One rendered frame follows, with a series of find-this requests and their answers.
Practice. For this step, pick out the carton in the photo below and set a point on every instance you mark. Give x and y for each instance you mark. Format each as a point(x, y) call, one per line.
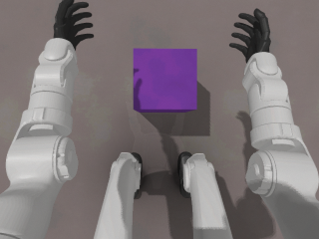
point(164, 80)

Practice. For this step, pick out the robot left hand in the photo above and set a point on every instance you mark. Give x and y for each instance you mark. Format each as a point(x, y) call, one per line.
point(65, 28)

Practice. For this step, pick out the robot left shin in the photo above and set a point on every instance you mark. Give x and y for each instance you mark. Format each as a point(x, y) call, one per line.
point(123, 155)

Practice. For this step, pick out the right robot upper arm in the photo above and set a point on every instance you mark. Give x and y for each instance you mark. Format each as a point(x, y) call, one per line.
point(287, 182)

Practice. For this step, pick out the right robot forearm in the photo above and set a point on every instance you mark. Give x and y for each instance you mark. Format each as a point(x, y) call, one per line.
point(272, 122)

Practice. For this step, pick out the robot right hand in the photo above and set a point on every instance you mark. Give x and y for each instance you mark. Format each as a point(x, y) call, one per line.
point(259, 40)

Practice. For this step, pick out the left robot upper arm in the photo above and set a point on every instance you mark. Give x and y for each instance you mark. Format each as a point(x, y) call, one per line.
point(37, 166)

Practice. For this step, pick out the left robot forearm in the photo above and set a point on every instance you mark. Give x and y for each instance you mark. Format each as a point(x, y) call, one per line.
point(52, 93)

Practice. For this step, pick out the left robot foot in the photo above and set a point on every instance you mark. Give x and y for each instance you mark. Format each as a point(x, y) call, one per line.
point(139, 159)

